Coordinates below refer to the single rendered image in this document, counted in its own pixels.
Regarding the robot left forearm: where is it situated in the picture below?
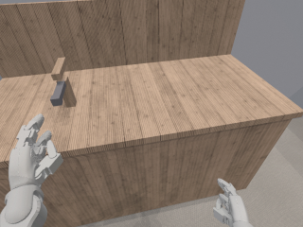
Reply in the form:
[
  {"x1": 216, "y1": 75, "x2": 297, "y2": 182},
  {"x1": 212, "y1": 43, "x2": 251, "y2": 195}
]
[{"x1": 0, "y1": 184, "x2": 47, "y2": 227}]

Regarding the tap lever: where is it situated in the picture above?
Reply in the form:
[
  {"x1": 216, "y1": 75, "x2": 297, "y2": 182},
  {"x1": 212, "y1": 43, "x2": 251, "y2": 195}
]
[{"x1": 50, "y1": 80, "x2": 66, "y2": 107}]

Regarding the counter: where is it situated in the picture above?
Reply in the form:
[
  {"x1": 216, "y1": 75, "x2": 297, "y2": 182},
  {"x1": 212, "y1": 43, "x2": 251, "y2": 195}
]
[{"x1": 0, "y1": 0, "x2": 303, "y2": 227}]

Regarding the robot right hand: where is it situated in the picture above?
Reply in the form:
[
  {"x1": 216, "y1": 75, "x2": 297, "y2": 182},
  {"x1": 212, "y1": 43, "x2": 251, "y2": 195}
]
[{"x1": 213, "y1": 178, "x2": 250, "y2": 227}]

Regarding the robot left hand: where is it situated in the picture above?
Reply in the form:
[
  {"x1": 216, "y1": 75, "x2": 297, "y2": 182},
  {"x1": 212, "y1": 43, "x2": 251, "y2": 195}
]
[{"x1": 9, "y1": 113, "x2": 63, "y2": 191}]

